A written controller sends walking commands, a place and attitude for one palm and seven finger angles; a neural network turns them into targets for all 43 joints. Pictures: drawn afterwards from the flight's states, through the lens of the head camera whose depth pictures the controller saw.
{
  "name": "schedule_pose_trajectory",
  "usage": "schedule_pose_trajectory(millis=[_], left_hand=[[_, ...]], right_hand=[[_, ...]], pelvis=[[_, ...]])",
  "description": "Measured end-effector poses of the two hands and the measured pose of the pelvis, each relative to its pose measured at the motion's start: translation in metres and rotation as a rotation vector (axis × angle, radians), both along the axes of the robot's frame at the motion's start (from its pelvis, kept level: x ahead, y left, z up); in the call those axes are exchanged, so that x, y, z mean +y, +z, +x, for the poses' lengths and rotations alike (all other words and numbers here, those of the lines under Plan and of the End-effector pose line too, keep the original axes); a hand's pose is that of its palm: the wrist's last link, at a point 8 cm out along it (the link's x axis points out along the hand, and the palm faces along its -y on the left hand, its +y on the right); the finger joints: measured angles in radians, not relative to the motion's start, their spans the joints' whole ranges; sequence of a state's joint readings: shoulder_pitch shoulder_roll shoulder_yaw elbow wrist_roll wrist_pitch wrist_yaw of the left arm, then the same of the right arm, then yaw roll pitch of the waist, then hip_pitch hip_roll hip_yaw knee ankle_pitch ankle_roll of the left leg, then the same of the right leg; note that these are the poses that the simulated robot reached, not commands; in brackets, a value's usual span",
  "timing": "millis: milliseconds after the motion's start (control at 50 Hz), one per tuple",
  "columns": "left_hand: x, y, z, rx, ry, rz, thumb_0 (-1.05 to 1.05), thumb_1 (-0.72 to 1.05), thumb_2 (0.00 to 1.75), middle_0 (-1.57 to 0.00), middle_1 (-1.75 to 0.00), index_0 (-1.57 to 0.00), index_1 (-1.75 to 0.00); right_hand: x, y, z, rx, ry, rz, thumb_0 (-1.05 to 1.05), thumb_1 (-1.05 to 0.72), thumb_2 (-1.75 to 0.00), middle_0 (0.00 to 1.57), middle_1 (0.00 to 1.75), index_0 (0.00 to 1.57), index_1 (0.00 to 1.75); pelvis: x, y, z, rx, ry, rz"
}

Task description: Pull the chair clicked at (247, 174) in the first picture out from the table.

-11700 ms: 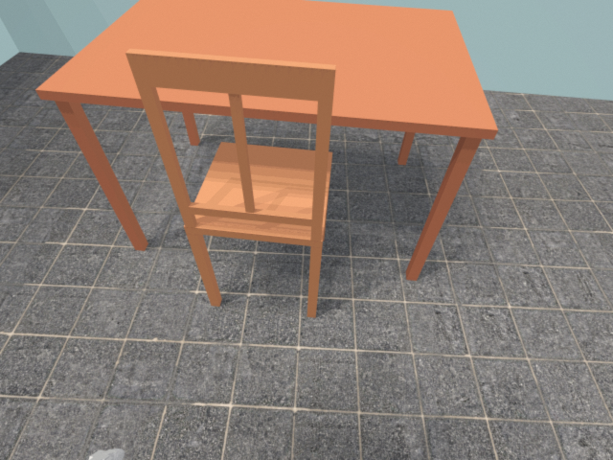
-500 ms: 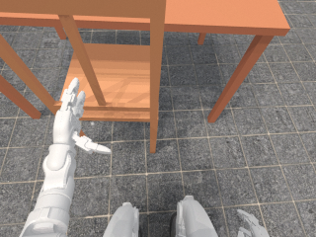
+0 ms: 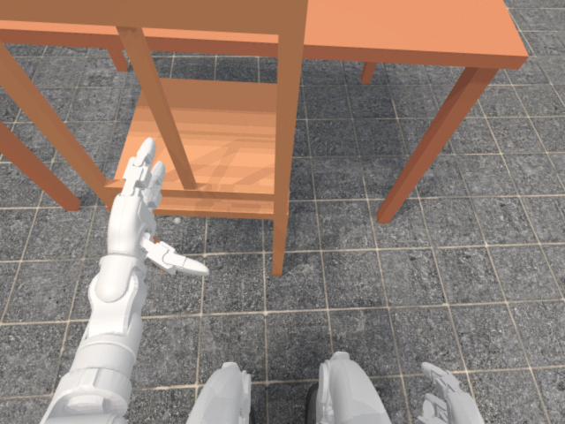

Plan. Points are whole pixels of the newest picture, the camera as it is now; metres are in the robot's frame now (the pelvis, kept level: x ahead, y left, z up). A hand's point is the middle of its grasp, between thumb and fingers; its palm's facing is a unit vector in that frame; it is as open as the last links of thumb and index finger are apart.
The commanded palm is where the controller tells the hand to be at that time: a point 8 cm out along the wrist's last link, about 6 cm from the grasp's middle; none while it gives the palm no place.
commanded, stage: push the fingers through the gap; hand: left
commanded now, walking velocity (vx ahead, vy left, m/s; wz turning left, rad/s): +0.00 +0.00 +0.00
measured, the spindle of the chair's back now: (167, 127) +0.53 +0.18 +0.04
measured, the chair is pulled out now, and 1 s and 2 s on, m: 0.00 -0.02 -0.02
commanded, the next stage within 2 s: hook a spindle and tug to test in 1.46 s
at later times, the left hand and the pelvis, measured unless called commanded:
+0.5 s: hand (177, 200) +0.42 +0.16 +0.02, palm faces +0.01 -1.00 -0.04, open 16.6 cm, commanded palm +0.41 +0.20 +0.02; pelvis -0.02 +0.00 -0.01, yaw +1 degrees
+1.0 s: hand (189, 156) +0.49 +0.15 +0.02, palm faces -0.01 -1.00 -0.04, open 17.0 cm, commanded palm +0.47 +0.20 +0.02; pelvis -0.02 +0.00 -0.02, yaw -1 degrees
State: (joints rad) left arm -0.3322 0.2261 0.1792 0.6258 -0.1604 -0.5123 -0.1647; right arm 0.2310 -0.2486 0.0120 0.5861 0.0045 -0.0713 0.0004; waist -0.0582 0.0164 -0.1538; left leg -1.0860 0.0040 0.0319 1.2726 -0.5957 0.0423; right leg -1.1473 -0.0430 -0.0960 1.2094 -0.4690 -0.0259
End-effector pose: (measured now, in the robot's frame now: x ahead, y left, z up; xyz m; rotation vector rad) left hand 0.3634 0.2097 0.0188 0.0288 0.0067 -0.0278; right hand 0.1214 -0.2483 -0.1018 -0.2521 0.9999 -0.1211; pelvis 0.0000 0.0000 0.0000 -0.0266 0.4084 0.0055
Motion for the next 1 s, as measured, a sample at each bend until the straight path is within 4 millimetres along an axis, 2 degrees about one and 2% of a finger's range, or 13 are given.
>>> schedule_pose_trajectory(millis=[200,480,660,880,1000], left_hand=[[-0.002,0.003,0.024,-0.013,0.003,0.007,-0.01,-0.5,0.3,-0.06,-0.08,-0.06,-0.08],[0.003,0.001,0.03,-0.024,0.03,0.013,-0.01,-0.5,0.3,-0.06,-0.08,-0.12,-0.14],[0.005,0.0,0.043,-0.022,0.039,0.011,-0.01,-0.5,0.3,-0.06,-0.08,-0.14,-0.16],[-0.003,0.006,0.092,-0.02,0.027,-0.008,-0.01,-0.5,0.3,-0.06,-0.08,-0.05,-0.09],[-0.002,0.0,0.109,0.004,0.02,0.007,-0.01,-0.5,0.3,-0.06,-0.08,-0.05,-0.08]], right_hand=[[-0.006,-0.005,-0.016,0.04,-0.023,-0.01,0.01,-0.91,-0.89,0.2,0.3,0.21,0.3],[-0.013,-0.013,-0.052,0.139,-0.032,-0.033,0.01,-0.91,-0.89,0.2,0.3,0.21,0.3],[-0.017,-0.016,-0.07,0.162,-0.027,-0.054,0.01,-0.91,-0.89,0.2,0.3,0.21,0.3],[-0.021,-0.017,-0.104,0.22,-0.081,-0.075,0.01,-0.91,-0.89,0.2,0.3,0.21,0.3],[-0.015,-0.016,-0.126,0.307,-0.125,-0.061,0.01,-0.91,-0.89,0.2,0.3,0.21,0.3]], pelvis=[[-0.002,-0.003,-0.003,0.01,-0.001,0.0],[-0.004,-0.006,-0.014,0.01,0.013,-0.002],[-0.006,-0.013,-0.026,0.017,0.021,-0.007],[-0.002,-0.021,-0.03,0.054,0.0,-0.015],[0.002,-0.02,-0.024,0.077,-0.016,-0.017]])
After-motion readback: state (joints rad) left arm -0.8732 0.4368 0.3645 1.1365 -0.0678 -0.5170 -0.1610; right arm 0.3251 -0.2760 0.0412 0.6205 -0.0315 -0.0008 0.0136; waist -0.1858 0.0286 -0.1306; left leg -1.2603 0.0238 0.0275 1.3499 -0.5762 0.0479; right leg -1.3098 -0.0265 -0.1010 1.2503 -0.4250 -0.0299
